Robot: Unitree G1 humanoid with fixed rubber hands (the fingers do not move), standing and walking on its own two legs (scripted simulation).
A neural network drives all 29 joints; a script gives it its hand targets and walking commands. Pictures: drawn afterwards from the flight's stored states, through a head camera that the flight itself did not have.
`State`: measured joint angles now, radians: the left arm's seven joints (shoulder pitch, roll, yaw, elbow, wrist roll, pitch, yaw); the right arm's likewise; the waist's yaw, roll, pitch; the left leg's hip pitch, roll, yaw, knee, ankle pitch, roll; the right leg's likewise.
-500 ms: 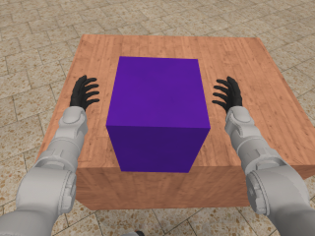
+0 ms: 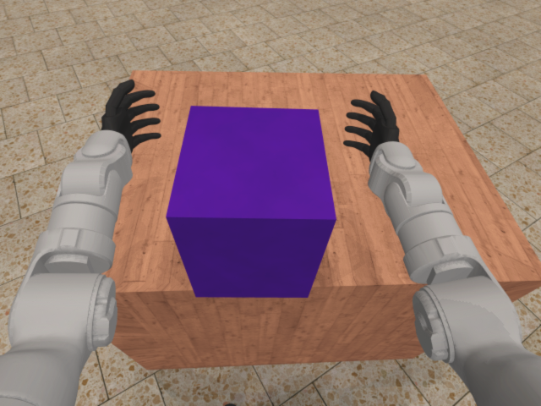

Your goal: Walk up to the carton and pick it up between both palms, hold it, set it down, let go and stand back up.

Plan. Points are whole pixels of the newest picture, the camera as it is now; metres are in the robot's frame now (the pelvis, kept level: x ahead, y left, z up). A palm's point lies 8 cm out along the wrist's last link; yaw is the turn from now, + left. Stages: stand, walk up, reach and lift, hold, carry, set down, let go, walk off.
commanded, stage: set down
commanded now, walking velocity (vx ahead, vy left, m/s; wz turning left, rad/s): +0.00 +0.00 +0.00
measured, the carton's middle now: (253, 208) +0.40 +0.07 +0.03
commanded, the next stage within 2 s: none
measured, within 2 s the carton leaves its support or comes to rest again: neither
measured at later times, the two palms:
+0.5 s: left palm (90, 120) +0.39 +0.28 +0.20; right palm (407, 139) +0.42 -0.13 +0.18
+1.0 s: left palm (96, 239) +0.28 +0.27 +0.08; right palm (402, 241) +0.32 -0.14 +0.09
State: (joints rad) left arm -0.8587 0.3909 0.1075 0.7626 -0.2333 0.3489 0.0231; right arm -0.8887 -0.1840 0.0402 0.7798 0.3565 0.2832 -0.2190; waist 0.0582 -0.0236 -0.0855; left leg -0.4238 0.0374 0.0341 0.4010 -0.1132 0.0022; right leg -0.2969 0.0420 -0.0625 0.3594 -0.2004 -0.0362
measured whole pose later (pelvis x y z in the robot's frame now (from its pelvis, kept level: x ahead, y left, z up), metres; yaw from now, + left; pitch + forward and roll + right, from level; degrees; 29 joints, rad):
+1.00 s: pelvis -0.02 +0.01 +0.00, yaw -1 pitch +0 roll -1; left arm -0.23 0.31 0.15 0.07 -0.25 0.46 0.05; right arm -0.28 -0.17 0.00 0.21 0.30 0.29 -0.13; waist 0.08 -0.05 0.04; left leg -0.27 0.02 0.06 0.37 -0.09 0.02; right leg -0.18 0.02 -0.02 0.37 -0.19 -0.02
